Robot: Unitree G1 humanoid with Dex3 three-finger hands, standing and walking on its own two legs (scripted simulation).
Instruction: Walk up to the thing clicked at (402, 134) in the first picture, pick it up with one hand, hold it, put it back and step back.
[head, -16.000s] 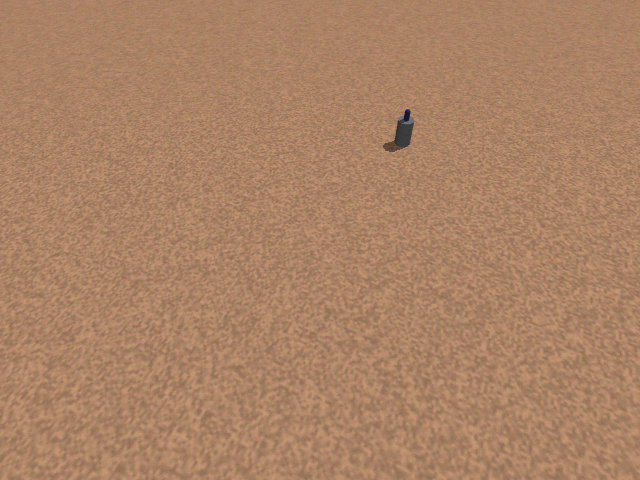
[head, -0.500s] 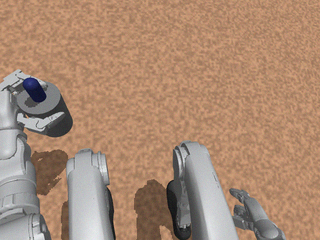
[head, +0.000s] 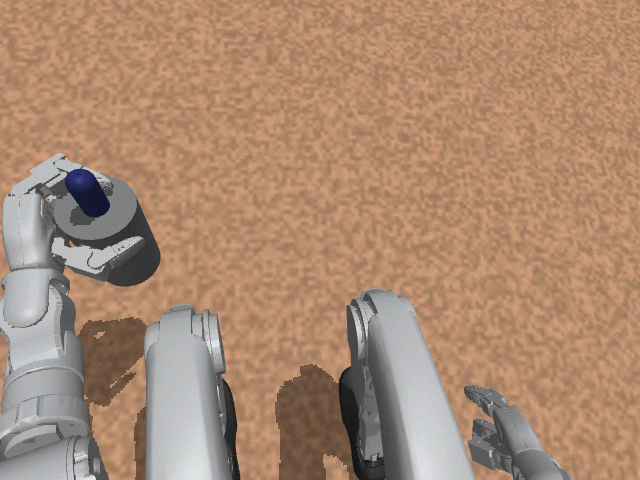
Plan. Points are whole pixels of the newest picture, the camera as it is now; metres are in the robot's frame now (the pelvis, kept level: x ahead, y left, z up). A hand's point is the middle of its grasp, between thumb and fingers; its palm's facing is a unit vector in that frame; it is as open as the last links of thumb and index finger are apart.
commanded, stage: lift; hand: left
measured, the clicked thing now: (107, 224) +0.42 +0.23 -0.07
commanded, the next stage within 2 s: hold in 1.84 s
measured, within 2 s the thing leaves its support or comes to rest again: neither
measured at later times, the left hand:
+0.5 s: hand (17, 170) +0.41 +0.23 +0.11, palm faces +0.15 -0.99 -0.08, open 9.3 cm
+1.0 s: hand out of the picture +0.37 +0.23 +0.27, palm faces +0.16 -0.99 -0.06, open 9.3 cm
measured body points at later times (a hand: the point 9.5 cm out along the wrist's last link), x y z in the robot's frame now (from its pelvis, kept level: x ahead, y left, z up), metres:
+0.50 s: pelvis +0.02 +0.00 +0.11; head +0.20 +0.02 +0.52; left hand +0.39 +0.28 +0.12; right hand +0.18 -0.25 -0.02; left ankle +0.08 +0.14 -0.36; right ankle +0.08 -0.12 -0.36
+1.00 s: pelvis +0.04 +0.01 +0.25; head +0.13 +0.04 +0.69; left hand +0.36 +0.29 +0.28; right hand +0.22 -0.22 +0.15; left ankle +0.08 +0.14 -0.36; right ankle +0.08 -0.12 -0.36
